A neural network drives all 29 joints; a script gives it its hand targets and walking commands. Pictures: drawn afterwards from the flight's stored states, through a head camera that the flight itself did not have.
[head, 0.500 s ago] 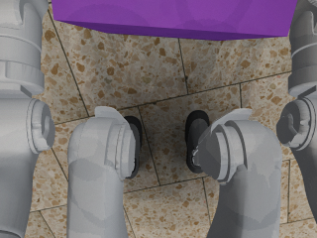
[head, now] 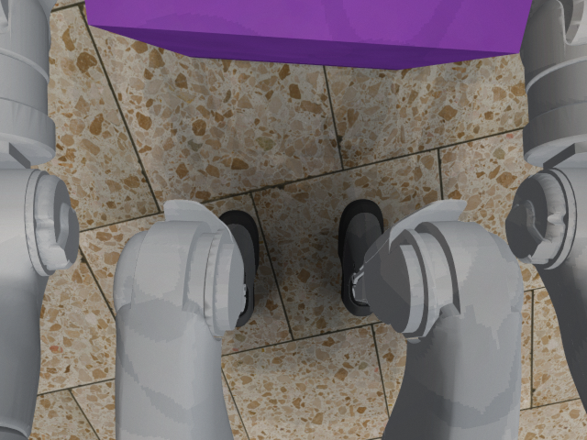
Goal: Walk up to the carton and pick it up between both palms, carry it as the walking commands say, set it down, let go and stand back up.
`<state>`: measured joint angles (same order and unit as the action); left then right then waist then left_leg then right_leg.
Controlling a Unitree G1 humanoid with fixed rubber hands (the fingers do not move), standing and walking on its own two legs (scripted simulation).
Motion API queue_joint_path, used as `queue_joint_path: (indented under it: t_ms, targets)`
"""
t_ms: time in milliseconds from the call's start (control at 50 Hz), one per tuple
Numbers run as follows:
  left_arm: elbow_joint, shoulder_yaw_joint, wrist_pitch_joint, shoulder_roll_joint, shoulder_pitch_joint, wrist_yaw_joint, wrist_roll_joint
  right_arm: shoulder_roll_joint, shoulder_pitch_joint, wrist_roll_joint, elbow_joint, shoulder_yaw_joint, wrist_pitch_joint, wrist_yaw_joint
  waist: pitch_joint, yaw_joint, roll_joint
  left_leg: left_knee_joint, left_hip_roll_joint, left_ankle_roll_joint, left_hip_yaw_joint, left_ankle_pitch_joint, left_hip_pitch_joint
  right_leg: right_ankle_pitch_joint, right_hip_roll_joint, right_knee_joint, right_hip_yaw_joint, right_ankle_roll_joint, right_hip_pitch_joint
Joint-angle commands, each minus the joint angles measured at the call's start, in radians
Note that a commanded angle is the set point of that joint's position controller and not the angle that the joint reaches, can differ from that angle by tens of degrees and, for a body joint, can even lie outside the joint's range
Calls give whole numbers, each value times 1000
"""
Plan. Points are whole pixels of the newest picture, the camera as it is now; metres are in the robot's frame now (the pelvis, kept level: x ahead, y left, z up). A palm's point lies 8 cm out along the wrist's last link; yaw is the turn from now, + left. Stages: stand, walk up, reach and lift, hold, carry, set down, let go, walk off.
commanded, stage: reach and lift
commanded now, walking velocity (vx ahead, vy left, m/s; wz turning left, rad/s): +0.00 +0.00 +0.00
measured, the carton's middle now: out of the picture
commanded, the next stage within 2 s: none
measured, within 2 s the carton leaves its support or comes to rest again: leaves its support in 1.02 s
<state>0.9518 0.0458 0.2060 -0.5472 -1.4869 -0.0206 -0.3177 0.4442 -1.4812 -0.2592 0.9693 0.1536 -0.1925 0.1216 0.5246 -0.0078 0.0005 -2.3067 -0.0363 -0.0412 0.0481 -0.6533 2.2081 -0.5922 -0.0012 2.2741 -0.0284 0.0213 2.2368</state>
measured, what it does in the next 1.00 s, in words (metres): stands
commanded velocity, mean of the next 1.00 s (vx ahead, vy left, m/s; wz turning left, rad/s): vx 0.00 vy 0.00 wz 0.00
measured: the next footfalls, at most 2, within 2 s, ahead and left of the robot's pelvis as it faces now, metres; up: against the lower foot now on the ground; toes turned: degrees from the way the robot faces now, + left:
none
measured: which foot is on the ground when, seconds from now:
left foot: down 0.00-1.00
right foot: down 0.00-1.00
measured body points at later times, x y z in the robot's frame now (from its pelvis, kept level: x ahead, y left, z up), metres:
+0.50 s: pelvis +0.00 -0.01 +0.01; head +0.38 +0.00 +0.23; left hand +0.57 +0.19 -0.17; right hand +0.57 -0.20 -0.17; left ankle +0.10 +0.10 -0.32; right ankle +0.11 -0.11 -0.32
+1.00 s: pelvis -0.01 +0.00 +0.00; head +0.37 +0.01 +0.23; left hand +0.57 +0.20 -0.17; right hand +0.56 -0.19 -0.17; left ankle +0.10 +0.10 -0.32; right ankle +0.11 -0.11 -0.32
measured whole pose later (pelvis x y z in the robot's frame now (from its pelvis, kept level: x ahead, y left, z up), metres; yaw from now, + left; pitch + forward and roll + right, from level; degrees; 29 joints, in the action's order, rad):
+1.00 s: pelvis -0.01 +0.00 +0.00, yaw +0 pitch +31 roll -1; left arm 1.03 0.01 0.21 -0.47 -1.53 -0.06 -0.28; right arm 0.42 -1.51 -0.31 1.04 0.10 -0.21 0.12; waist 0.53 0.00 -0.01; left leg -2.30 -0.05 -0.04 0.05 -0.64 2.19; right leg -0.58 -0.03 2.26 -0.01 -0.01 2.22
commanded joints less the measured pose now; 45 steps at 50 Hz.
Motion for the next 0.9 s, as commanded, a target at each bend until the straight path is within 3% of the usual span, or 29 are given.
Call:
queue_joint_path:
  t_ms: [0,20,60,80,120,140,160,240,260,280,300,320,360,380,420,460,480,500,580,600,640,660,680,700,780,820,840,860,880]
  targets:
    - [-106,11,-58,-120,-358,-22,26,148,-323,-20,-107,-10,54,-21,-1609,21,38,217,5,48,-67,545,-755,510,-21,-127,4,-3,-760]
    - [-142,17,-64,-125,-365,-32,41,128,-327,-33,-143,-40,63,-27,-1633,44,12,221,2,44,-69,576,-777,545,-25,-116,-4,-7,-783]
    - [-111,55,-64,-132,-324,-47,86,147,-303,-24,-122,-9,63,-27,-1623,60,41,212,10,40,-76,596,-819,515,-32,-115,-5,-9,-729]
    - [-129,53,-63,-116,-353,-53,85,140,-314,-17,-125,-17,66,-26,-1641,53,16,215,9,37,-85,616,-841,524,-36,-116,-12,-12,-736]
    - [-131,67,-68,-94,-347,-61,118,106,-325,-14,-154,-8,76,-26,-1572,61,37,210,4,37,-96,663,-839,517,-46,-126,-12,-12,-666]
    - [-159,81,-74,-86,-359,-64,117,97,-337,-21,-178,-31,80,-24,-1630,83,-2,202,-3,38,-78,624,-787,570,-40,-126,13,-6,-775]
    - [-144,65,-77,-69,-378,-63,120,81,-356,-23,-182,-30,79,-19,-1643,92,14,216,-2,37,-69,610,-769,587,-42,-122,6,-12,-809]
    - [-182,28,-85,-31,-429,-50,70,64,-370,1,-204,-57,79,-3,-1652,24,-34,200,-9,39,-41,541,-637,660,-46,-130,27,-6,-951]
    - [-155,-9,-84,0,-445,-44,48,32,-398,-7,-210,-61,71,1,-1654,21,-10,209,-10,31,-35,529,-633,649,-45,-136,20,-8,-953]
    - [-190,-13,-89,-14,-461,-43,36,14,-403,-12,-206,-92,71,1,-1653,26,-56,208,-11,33,-35,508,-613,648,-41,-135,22,-9,-975]
    - [-194,-8,-92,-27,-483,-46,44,21,-418,-16,-198,-89,70,2,-1648,34,-43,212,-9,37,-23,494,-591,645,-45,-140,38,-7,-994]
    - [-193,-33,-96,-5,-503,-44,26,-10,-420,-21,-180,-108,67,2,-1655,12,-50,205,-8,40,-18,486,-562,656,-42,-140,44,-2,-1022]
    - [-153,-12,-91,-22,-485,-45,47,-9,-423,-13,-148,-95,58,5,-1625,30,-36,213,-10,34,-13,452,-552,626,-46,-149,57,-7,-1028]
    - [-170,-16,-91,-26,-536,-45,42,-5,-453,-18,-167,-81,62,12,-1642,8,-37,202,-2,28,-16,438,-559,617,-44,-144,51,-6,-1039]
    - [-126,-17,-89,-21,-505,-46,55,-36,-459,-46,-144,-109,57,10,-1613,59,-3,224,-5,35,-5,436,-588,590,-52,-169,62,-7,-1021]
    - [-146,-51,-89,21,-534,-40,36,-82,-509,-59,-186,-132,67,5,-1608,48,-27,232,-2,26,-21,456,-606,579,-51,-166,39,-13,-994]
    - [-130,-85,-84,88,-545,-29,32,-116,-498,-59,-154,-138,64,-1,-1586,45,30,237,-4,35,-12,437,-604,545,-51,-178,56,-5,-969]
    - [-112,-88,-87,120,-545,-23,25,-169,-494,-68,-149,-156,65,-12,-1596,33,4,236,-14,32,-13,461,-624,549,-62,-179,40,-9,-959]
    - [-170,-152,-81,367,-610,25,-4,-375,-615,-86,-206,-209,70,-59,-1615,49,18,229,-20,35,-5,501,-643,555,-66,-165,36,-15,-913]
    - [-166,-184,-75,437,-632,39,-7,-420,-646,-80,-230,-219,71,-75,-1627,20,0,222,-18,30,-20,531,-706,549,-71,-166,18,-21,-884]
    - [-231,-244,-73,648,-699,86,-30,-642,-686,-101,-223,-286,66,-131,-1625,19,7,218,-30,29,-32,596,-752,563,-82,-151,15,-19,-833]
    - [-206,-248,-72,681,-705,94,-20,-679,-682,-97,-165,-275,61,-148,-1581,23,26,218,-33,31,-21,574,-745,548,-83,-152,15,-11,-801]
    - [-215,-258,-68,741,-676,115,-28,-744,-690,-98,-192,-285,60,-169,-1567,12,17,217,-43,30,-28,590,-707,551,-85,-153,24,-14,-778]
    - [-201,-248,-65,745,-676,124,-9,-759,-682,-95,-177,-282,59,-183,-1548,31,31,220,-30,23,-42,621,-739,562,-81,-138,11,-18,-749]
    - [-252,-263,-62,858,-710,150,-14,-810,-743,-111,-265,-292,61,-222,-1603,29,42,211,-42,17,-41,635,-767,554,-91,-128,-7,-13,-727]
    - [-238,-263,-48,881,-708,155,-10,-787,-758,-113,-287,-282,59,-233,-1625,8,70,207,-36,17,-58,672,-840,533,-88,-126,-18,-10,-692]
    - [-255,-273,-48,914,-718,159,-29,-814,-786,-113,-308,-289,56,-235,-1638,-10,52,209,-44,11,-61,637,-822,514,-85,-135,-12,-2,-682]
    - [-247,-262,-44,916,-720,160,-19,-820,-789,-113,-308,-281,57,-242,-1610,0,59,213,-40,9,-51,611,-801,490,-84,-135,-17,0,-654]
    - [-325,-299,-39,926,-735,158,-37,-810,-813,-131,-374,-292,54,-239,-1711,-9,82,219,-48,6,-72,680,-881,535,-85,-128,-21,-2,-691]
